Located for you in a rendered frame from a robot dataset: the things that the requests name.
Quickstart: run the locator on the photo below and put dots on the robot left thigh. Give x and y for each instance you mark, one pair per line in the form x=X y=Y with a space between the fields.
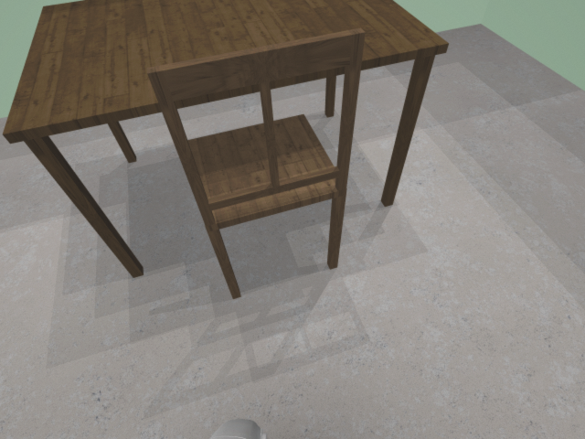
x=239 y=429

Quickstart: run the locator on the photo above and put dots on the table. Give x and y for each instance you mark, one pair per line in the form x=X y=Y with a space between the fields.
x=87 y=66

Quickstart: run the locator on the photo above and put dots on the chair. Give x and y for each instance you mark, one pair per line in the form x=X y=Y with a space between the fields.
x=268 y=168

